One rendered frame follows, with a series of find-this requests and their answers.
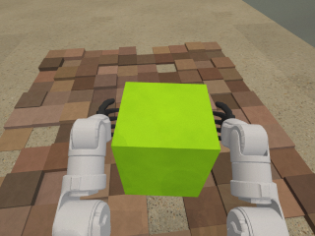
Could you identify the robot left hand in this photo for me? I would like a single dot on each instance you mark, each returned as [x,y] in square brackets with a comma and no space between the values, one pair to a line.
[102,110]

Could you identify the carton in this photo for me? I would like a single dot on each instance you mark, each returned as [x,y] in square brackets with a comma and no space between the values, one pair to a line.
[165,141]

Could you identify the robot left upper arm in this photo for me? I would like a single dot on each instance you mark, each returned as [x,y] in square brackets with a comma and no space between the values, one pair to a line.
[83,218]

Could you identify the robot right upper arm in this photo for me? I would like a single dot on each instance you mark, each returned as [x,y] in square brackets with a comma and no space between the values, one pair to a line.
[254,221]

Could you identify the robot right hand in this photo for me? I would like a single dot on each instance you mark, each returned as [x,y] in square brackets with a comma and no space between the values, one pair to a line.
[224,116]

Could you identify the right robot forearm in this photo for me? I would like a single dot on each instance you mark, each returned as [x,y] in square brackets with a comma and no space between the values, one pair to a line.
[250,164]

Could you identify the left robot forearm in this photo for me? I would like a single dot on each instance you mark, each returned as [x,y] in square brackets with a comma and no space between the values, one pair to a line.
[87,150]

